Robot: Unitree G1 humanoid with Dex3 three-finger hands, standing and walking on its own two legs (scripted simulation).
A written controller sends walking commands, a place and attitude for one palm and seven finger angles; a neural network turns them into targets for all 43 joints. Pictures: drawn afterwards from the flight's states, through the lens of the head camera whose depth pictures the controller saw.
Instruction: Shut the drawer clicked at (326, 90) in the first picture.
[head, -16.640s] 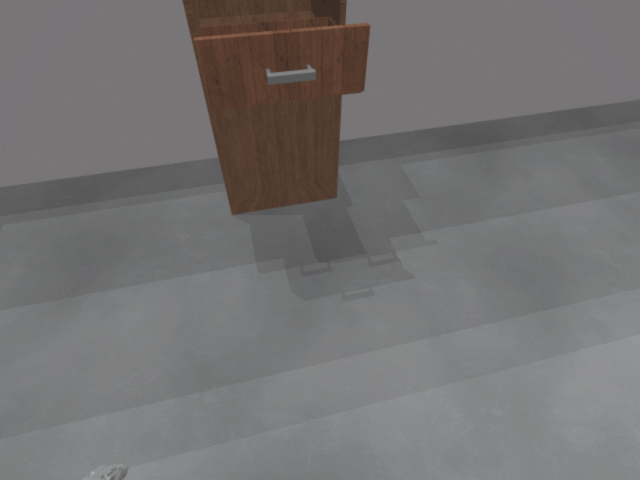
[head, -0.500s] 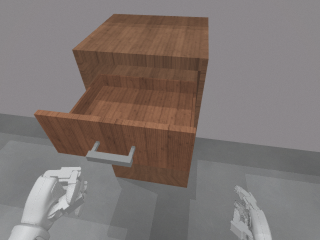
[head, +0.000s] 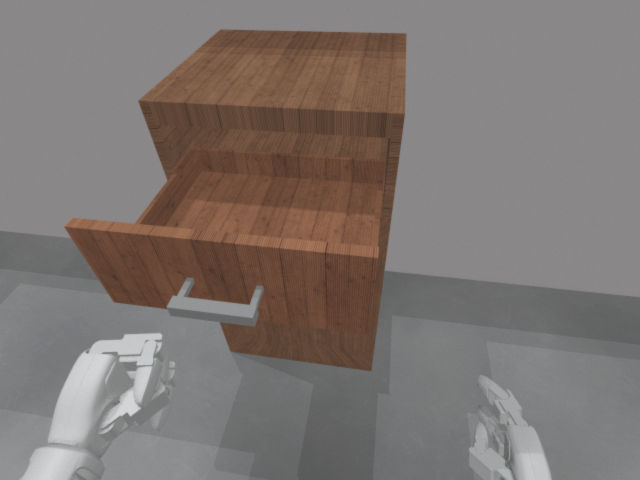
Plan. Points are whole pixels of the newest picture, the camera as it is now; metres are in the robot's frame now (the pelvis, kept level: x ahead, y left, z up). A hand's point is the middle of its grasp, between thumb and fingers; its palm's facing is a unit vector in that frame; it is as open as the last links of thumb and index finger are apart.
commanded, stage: bring the fist close to the handle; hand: left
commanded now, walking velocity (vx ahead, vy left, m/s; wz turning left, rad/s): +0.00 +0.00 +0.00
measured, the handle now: (218, 299) +0.35 +0.19 +0.03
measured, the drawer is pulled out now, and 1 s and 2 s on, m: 0.30 0.30 0.26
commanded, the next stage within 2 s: push the drawer shut in 1.30 s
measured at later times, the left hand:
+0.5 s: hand (194, 380) +0.21 +0.17 +0.07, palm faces -0.02 -1.00 -0.05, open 3.2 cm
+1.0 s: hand (218, 363) +0.25 +0.17 +0.02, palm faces -0.06 -1.00 -0.04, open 3.3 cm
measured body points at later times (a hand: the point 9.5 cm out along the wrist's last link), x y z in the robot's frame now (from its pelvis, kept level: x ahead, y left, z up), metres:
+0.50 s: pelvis +0.00 +0.00 -0.01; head +0.01 -0.01 +0.44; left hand +0.20 +0.22 +0.07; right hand +0.17 -0.24 -0.08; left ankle -0.01 +0.12 -0.72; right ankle +0.00 -0.10 -0.72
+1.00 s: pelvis -0.01 +0.01 -0.03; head +0.04 +0.00 +0.42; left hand +0.25 +0.22 +0.03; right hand +0.15 -0.23 -0.11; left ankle -0.01 +0.12 -0.72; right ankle +0.00 -0.10 -0.72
